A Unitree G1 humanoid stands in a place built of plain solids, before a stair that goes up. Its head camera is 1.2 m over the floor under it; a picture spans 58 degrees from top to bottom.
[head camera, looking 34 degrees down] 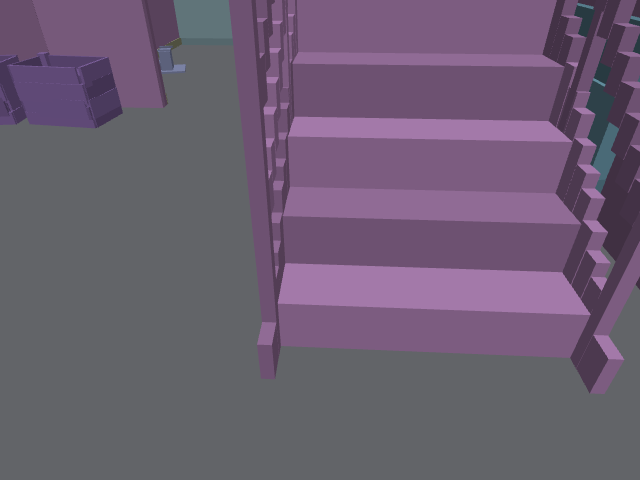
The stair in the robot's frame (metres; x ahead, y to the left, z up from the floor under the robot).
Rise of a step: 0.21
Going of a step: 0.23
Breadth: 1.13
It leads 3 degrees to the right of straight ahead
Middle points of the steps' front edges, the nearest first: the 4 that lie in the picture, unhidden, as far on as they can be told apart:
1.06 -0.37 0.21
1.29 -0.38 0.42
1.51 -0.39 0.62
1.74 -0.41 0.83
